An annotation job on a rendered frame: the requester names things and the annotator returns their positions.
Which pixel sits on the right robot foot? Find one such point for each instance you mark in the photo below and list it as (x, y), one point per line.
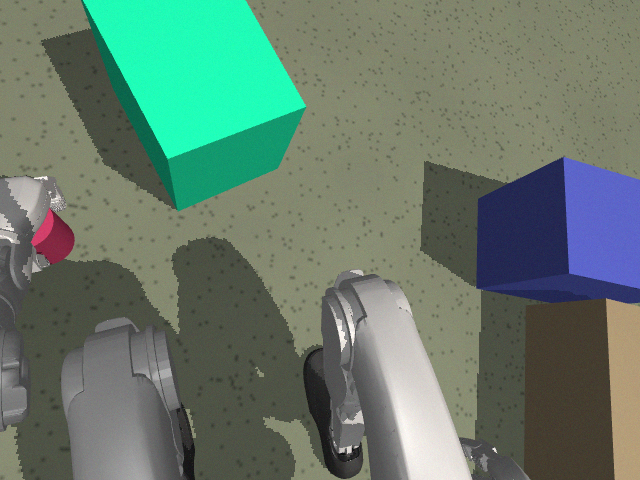
(341, 465)

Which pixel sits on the left robot foot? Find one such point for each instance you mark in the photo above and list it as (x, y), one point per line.
(188, 444)

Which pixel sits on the right robot hand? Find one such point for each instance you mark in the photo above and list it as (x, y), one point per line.
(486, 458)

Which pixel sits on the left robot arm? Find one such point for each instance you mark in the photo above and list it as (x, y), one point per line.
(16, 259)

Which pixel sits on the left robot hand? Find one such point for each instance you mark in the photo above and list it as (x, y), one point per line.
(24, 204)

